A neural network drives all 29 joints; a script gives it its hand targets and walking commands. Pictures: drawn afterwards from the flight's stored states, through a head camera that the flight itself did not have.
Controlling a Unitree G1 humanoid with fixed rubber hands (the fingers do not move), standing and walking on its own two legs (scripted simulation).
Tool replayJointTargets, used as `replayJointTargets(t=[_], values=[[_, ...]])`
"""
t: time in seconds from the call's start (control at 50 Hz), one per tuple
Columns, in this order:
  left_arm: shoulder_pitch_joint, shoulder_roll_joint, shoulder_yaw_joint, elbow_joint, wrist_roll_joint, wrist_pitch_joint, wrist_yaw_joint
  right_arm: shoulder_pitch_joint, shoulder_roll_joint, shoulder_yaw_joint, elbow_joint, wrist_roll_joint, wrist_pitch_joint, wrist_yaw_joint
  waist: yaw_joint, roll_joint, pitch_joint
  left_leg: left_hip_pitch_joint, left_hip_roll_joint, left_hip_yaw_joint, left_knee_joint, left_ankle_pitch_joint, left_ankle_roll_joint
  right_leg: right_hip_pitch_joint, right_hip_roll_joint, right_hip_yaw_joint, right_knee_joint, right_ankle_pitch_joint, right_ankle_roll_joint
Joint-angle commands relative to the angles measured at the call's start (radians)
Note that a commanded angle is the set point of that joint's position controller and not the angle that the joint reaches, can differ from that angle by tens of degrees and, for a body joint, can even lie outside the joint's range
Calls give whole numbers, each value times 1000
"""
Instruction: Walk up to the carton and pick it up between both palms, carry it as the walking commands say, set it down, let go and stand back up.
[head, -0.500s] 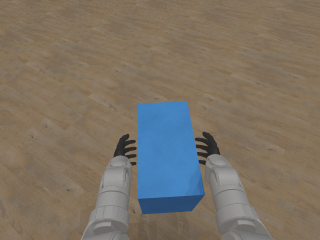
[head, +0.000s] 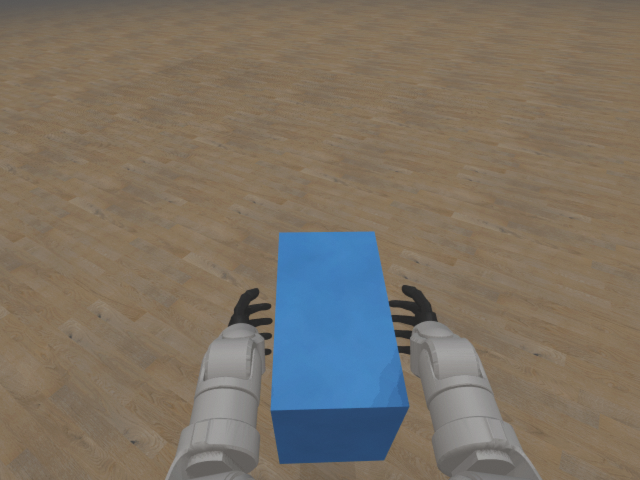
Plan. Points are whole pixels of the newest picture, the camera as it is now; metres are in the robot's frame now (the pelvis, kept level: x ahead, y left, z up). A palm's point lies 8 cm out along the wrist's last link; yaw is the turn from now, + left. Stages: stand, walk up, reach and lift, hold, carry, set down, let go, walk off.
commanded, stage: reach and lift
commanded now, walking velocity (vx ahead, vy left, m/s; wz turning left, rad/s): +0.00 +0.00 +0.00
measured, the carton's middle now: (329, 341) +0.38 +0.02 -0.03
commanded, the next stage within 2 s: hold in 1.26 s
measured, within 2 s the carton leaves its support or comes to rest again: neither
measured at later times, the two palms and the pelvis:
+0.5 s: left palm (242, 331) +0.32 +0.14 +0.06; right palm (425, 334) +0.33 -0.10 +0.06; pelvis +0.00 +0.01 +0.00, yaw +0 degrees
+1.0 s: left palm (242, 336) +0.31 +0.14 +0.07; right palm (428, 346) +0.31 -0.11 +0.05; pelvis +0.00 +0.01 +0.00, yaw +0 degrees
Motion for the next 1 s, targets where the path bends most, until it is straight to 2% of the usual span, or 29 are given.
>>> replayJointTargets(t=[0.0, 0.04, 0.06, 0.08, 0.12, 0.16, 0.18, 0.2, 0.22, 0.26, 0.3, 0.32, 0.38, 0.46, 0.48, 0.5, 0.52, 0.56, 0.6, 0.64, 0.66, 0.7, 0.74, 0.76, 0.82, 0.86, 0.88, 0.94, 0.98], values=[[-704, -1110, -529, -6, -294, -8, -306, -694, 1117, 489, -98, 253, -15, 269, 55, 45, -250, 293, -100, 20, -54, 36, 28, 102, 81, -64, -267, 44, -21], [-792, -1127, -561, -59, -326, -9, -309, -722, 1133, 512, -119, 274, -8, 272, 30, 58, -274, 302, -98, 25, -51, 6, 23, 109, 77, -61, -261, 19, -25], [-786, -1119, -526, -44, -307, -10, -312, -659, 1138, 479, -62, 238, -1, 265, 46, 37, -283, 269, -99, 12, -62, 10, 25, 135, 85, -66, -253, 33, -23], [-809, -1145, -558, -74, -327, -8, -317, -670, 1124, 463, -103, 224, -7, 263, 0, 33, -330, 315, -99, 12, -56, 4, 18, 128, 85, -70, -263, 20, -29], [-932, -1107, -556, -93, -343, -17, -312, -675, 1132, 415, 4, 225, -1, 272, -17, 25, -284, 312, -81, -2, -50, -29, 21, 37, 80, -61, -254, -34, -36], [-774, -1142, -518, 18, -302, -3, -317, -698, 1121, 436, -58, 221, -6, 267, 5, 3, -332, 273, -96, 11, -61, -22, 21, 144, 88, -74, -263, 0, -24], [-816, -1147, -491, 73, -297, 1, -322, -780, 1083, 411, -60, 224, -11, 264, 9, 47, -275, 268, -94, 25, -56, -100, 18, 81, 70, -62, -271, -89, -39], [-815, -1114, -466, 55, -294, -8, -322, -716, 1103, 393, -11, 206, -8, 259, 8, -21, -291, 260, -89, 20, -55, -58, 29, 86, 73, -59, -270, -41, -28], [-802, -1124, -476, 56, -288, -16, -324, -797, 1093, 405, -86, 211, -20, 255, 0, 26, -283, 274, -97, 23, -45, -39, 27, 89, 58, -59, -269, -14, -31], [-824, -1124, -483, 14, -292, -15, -318, -718, 1102, 387, -57, 196, -15, 260, -10, 29, -322, 296, -92, 15, -48, -26, 20, 86, 68, -56, -263, 4, -38], [-805, -1144, -535, -3, -326, -7, -320, -631, 1095, 382, -32, 206, -8, 255, -59, 51, -325, 349, -85, 12, -53, 25, 11, 80, 67, -67, -267, 68, -35], [-781, -1134, -503, 38, -293, 2, -314, -631, 1073, 341, 22, 187, 1, 264, -40, 56, -310, 299, -85, 3, -65, 31, 4, 117, 86, -78, -259, 84, -34], [-770, -1153, -549, -9, -316, -15, -316, -555, 1074, 376, -35, 188, -4, 253, -83, 93, -333, 297, -93, -1, -65, 71, 9, 164, 77, -65, -251, 170, -33], [-735, -1170, -571, -51, -319, -14, -312, -609, 1091, 438, -119, 220, -2, 257, -61, 34, -358, 308, -95, 2, -48, 119, 11, 171, 87, -73, -240, 208, -20], [-656, -1172, -542, 31, -312, -3, -319, -670, 1051, 444, -177, 229, -3, 256, -28, 17, -341, 283, -94, -6, -52, 123, 12, 199, 92, -75, -248, 202, -24], [-701, -1208, -564, 6, -322, -3, -318, -617, 1058, 430, -133, 220, -3, 253, -56, 70, -363, 294, -89, -10, -56, 69, 2, 184, 94, -68, -245, 155, -41], [-657, -1203, -551, 15, -308, 12, -310, -641, 1055, 424, -143, 229, 5, 262, -44, 87, -341, 288, -93, -8, -60, 92, 1, 196, 94, -77, -238, 189, -36], [-708, -1187, -601, -74, -328, -4, -307, -593, 1076, 460, -174, 225, -3, 263, -49, 37, -449, 341, -93, -12, -35, 185, 0, 194, 96, -56, -235, 269, -31], [-623, -1194, -582, 4, -325, 5, -318, -653, 1084, 500, -220, 248, 1, 261, -33, 7, -410, 328, -87, -12, -32, 160, 11, 191, 91, -58, -237, 242, -18], [-688, -1147, -583, -60, -330, 1, -315, -562, 1090, 461, -137, 219, 24, 261, -55, 3, -318, 282, -85, -16, -57, 111, 20, 171, 89, -61, -252, 194, -11], [-712, -1151, -576, -59, -324, -1, -316, -620, 1084, 470, -164, 228, 15, 260, -35, 39, -342, 285, -93, -10, -49, 74, 11, 179, 88, -61, -245, 165, -26], [-696, -1185, -603, -50, -342, 11, -319, -571, 1083, 455, -143, 223, 19, 260, -65, 48, -325, 283, -97, -6, -56, 36, 4, 166, 94, -65, -261, 113, -29], [-662, -1175, -561, -5, -323, 8, -320, -656, 1078, 470, -170, 249, 11, 262, -17, 58, -339, 254, -97, -1, -44, 51, 15, 169, 86, -57, -245, 128, -34], [-602, -1186, -529, 73, -308, 20, -322, -672, 1059, 473, -180, 247, 17, 260, -30, 14, -286, 262, -88, -6, -56, 21, 22, 152, 84, -60, -247, 103, -25], [-637, -1155, -550, -1, -303, 15, -317, -616, 1086, 462, -135, 237, 19, 270, -32, 85, -254, 263, -95, 11, -61, 41, 21, 144, 77, -57, -247, 130, -29], [-705, -1178, -587, -22, -345, 5, -329, -665, 1083, 484, -172, 246, 7, 265, -41, 12, -349, 280, -93, -6, -43, 35, 24, 146, 87, -55, -248, 86, -26], [-645, -1168, -572, 11, -323, 6, -326, -689, 1087, 497, -211, 251, 3, 269, -23, 25, -342, 272, -98, 8, -40, 29, 21, 160, 82, -54, -248, 101, -23], [-712, -1180, -610, -63, -359, 3, -321, -609, 1098, 495, -160, 261, 17, 276, -55, 21, -326, 286, -92, -6, -44, 25, 21, 131, 85, -56, -249, 93, -31], [-618, -1202, -601, -39, -332, 10, -318, -574, 1084, 484, -184, 243, 16, 272, -39, 87, -340, 292, -89, -8, -58, 70, 11, 182, 89, -64, -246, 158, -38]])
